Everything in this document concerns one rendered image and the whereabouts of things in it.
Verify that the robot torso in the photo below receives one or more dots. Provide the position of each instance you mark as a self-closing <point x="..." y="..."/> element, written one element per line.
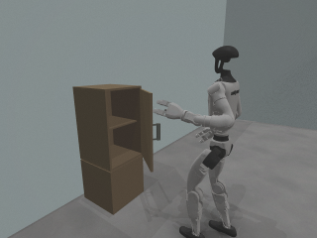
<point x="221" y="139"/>

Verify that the left robot hand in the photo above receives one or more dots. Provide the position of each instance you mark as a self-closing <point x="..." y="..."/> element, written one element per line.
<point x="173" y="110"/>

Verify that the robot right upper arm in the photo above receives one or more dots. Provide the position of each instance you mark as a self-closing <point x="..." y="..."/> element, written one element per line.
<point x="239" y="106"/>

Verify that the robot right shin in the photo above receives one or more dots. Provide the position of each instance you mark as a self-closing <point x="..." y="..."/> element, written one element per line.
<point x="222" y="204"/>

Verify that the cupboard door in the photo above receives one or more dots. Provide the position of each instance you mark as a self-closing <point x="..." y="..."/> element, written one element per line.
<point x="147" y="130"/>

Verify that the right robot hand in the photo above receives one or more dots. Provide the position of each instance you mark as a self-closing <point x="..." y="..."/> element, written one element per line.
<point x="208" y="134"/>

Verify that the robot left upper arm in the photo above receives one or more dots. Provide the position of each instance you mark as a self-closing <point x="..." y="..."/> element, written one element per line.
<point x="217" y="92"/>

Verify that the handle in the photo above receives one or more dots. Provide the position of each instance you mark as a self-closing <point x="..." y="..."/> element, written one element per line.
<point x="158" y="131"/>

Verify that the robot left forearm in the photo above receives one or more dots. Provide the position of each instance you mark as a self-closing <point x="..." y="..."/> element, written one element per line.
<point x="212" y="122"/>

